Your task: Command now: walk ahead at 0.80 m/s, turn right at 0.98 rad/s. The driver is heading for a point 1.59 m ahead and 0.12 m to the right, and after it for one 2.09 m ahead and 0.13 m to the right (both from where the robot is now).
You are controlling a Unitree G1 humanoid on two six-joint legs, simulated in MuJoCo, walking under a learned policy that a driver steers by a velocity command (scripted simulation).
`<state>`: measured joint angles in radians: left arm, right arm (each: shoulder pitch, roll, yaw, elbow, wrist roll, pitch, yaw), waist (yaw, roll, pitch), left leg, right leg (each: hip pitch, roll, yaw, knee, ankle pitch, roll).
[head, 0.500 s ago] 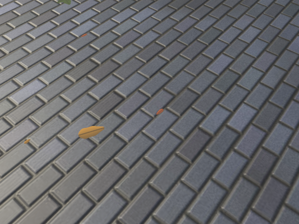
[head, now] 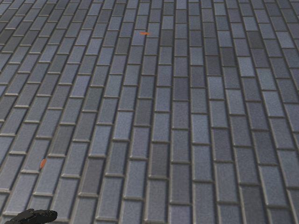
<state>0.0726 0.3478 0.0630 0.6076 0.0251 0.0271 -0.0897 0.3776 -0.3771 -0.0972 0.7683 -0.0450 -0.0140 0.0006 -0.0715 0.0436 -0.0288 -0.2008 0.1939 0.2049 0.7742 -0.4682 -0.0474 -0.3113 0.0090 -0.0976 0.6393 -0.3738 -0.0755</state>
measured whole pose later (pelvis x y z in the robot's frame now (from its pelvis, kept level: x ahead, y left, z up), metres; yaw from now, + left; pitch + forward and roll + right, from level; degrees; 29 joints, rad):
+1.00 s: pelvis +0.78 -0.24 +0.01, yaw -1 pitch +2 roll -2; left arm 0.47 0.32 0.05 0.85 0.03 -0.10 0.00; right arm 0.09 -0.36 -0.07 0.68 -0.03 0.00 0.08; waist 0.07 0.05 -0.01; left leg -0.78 0.06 0.04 1.14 -0.12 0.09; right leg 0.04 0.00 -0.19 0.30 -0.36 0.00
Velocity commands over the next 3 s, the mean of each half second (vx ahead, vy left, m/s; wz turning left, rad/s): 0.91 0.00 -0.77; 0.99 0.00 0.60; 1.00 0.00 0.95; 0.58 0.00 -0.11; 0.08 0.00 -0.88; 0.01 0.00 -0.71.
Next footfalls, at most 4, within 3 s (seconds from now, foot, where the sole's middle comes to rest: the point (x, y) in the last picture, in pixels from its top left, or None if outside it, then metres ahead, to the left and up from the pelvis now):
0.36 left None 0.49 0.01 -0.76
0.74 right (226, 180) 0.68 -0.35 -0.76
1.16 left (180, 112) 1.13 -0.19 -0.76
1.58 right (174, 62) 1.58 -0.22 -0.76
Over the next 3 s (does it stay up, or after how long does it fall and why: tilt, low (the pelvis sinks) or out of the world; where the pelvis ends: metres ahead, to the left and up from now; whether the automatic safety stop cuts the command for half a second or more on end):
stays up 1.67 -0.05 0.02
